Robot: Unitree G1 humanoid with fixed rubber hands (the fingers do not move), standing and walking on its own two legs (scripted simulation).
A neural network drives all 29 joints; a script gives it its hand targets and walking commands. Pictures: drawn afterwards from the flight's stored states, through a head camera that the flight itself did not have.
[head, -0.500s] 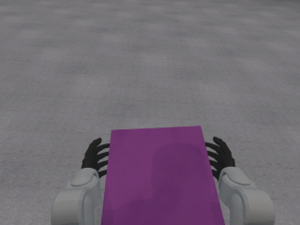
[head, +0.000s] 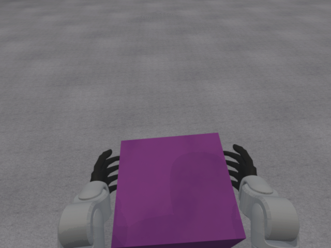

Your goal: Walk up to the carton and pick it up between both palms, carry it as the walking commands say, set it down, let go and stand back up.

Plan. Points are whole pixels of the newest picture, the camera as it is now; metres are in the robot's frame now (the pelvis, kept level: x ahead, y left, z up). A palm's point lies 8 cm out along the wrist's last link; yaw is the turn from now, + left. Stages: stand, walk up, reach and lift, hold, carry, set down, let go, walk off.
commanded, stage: carry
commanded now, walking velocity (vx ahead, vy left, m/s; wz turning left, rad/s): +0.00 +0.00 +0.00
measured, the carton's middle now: (175, 201) +0.24 -0.01 +0.02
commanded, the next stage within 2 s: none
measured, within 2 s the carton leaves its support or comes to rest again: neither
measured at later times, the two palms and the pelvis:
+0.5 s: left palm (80, 187) +0.24 +0.19 +0.10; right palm (221, 179) +0.24 -0.11 +0.10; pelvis +0.00 +0.04 +0.00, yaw +0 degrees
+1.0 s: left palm (81, 183) +0.25 +0.19 +0.10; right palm (221, 177) +0.25 -0.11 +0.10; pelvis +0.01 +0.04 +0.00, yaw +0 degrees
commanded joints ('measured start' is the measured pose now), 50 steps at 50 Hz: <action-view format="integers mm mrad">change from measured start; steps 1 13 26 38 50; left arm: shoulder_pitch -383 -409 -396 -396 -398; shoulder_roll -699 -724 -726 -713 -699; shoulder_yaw -576 -594 -595 -583 -572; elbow -69 -69 -74 -65 -56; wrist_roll -267 -269 -266 -261 -259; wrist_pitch -7 -7 -17 -18 -23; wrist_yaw -104 -99 -96 -93 -91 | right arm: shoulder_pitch -343 -352 -326 -330 -336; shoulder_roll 750 749 741 733 723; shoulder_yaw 616 600 595 592 587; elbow -57 -54 -64 -56 -47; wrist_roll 278 283 277 273 269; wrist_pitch -2 -14 -27 -28 -32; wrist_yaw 123 128 126 121 116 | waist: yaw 4 4 6 6 4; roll -86 16 13 -2 -9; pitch -104 -95 -144 -136 -135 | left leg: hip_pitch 78 15 46 40 45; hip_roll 5 74 78 69 62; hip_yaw -33 -126 -121 -112 -104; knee -12 -136 -118 -118 -108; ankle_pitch -47 -47 90 36 27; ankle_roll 18 32 38 38 39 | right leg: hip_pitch -14 9 44 36 26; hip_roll -201 -133 -147 -155 -160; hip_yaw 211 104 92 98 101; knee -190 -29 36 20 4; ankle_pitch -282 -109 47 40 26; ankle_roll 32 35 37 37 32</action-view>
